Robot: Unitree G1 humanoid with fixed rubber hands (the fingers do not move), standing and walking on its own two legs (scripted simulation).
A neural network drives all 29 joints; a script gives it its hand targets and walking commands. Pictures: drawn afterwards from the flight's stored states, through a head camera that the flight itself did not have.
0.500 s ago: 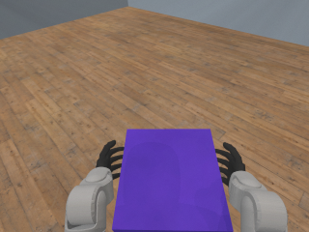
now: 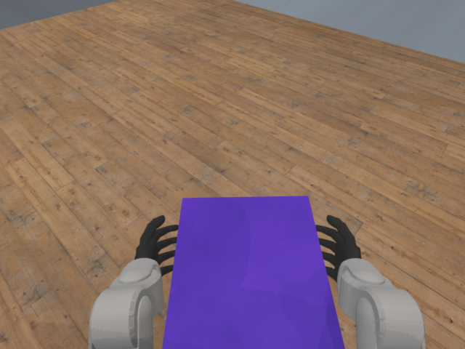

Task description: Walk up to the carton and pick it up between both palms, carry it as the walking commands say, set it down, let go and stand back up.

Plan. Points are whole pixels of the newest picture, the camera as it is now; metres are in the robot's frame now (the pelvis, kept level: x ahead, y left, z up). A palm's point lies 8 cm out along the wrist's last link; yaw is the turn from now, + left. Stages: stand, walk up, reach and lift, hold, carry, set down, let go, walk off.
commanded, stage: carry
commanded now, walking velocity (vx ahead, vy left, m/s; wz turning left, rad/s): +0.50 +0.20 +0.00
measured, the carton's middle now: (246, 292) +0.24 +0.00 +0.00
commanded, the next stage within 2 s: none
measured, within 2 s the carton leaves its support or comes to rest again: neither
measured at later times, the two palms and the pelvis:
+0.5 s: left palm (137, 130) +0.54 +0.23 +0.10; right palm (269, 122) +0.58 -0.06 +0.09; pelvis +0.32 +0.05 +0.01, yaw +5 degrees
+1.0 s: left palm (128, 59) +0.89 +0.34 +0.10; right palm (224, 59) +0.88 +0.05 +0.10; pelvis +0.64 +0.20 +0.01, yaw +1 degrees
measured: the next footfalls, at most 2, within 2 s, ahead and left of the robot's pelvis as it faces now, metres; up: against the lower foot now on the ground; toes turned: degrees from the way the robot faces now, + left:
right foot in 0.28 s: +0.35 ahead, -0.06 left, +0.00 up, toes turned -10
left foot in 0.70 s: +0.60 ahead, +0.27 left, +0.00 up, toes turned +12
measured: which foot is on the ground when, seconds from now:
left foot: down 0.00-0.32, up 0.34-0.68, down 0.70-1.00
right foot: up 0.00-0.26, down 0.28-0.72, up 0.74-1.00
